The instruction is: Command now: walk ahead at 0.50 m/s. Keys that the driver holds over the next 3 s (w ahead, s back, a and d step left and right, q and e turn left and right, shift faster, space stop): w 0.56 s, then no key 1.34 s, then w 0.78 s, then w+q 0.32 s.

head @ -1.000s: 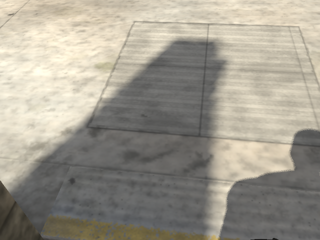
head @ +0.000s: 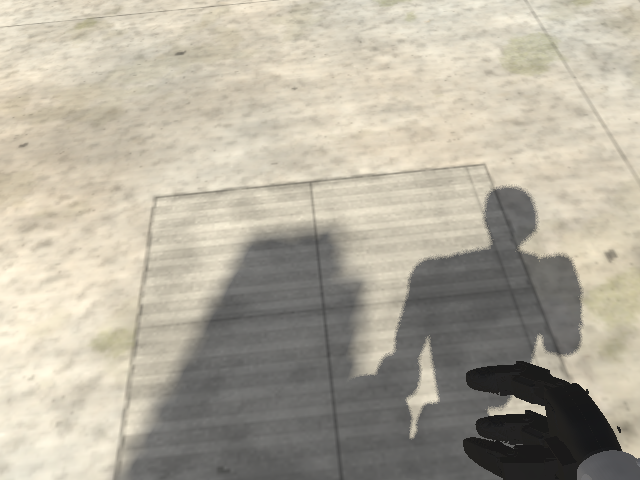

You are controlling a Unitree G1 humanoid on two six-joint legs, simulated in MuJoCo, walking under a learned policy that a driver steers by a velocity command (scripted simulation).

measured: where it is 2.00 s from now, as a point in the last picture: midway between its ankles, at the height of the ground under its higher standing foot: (368, 465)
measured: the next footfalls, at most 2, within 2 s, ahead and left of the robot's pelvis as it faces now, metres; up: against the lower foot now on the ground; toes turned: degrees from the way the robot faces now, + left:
right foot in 0.56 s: +0.44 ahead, -0.10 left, +0.00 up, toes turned -3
left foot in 0.94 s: +0.59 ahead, +0.14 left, +0.00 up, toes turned +0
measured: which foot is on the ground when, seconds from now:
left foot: down 0.00-0.58, up 0.60-0.92, down 0.94-1.00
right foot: up 0.00-0.54, down 0.56-1.00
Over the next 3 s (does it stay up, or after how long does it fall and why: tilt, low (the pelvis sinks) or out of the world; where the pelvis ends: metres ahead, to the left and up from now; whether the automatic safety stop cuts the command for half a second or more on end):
stays up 0.92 -0.05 0.18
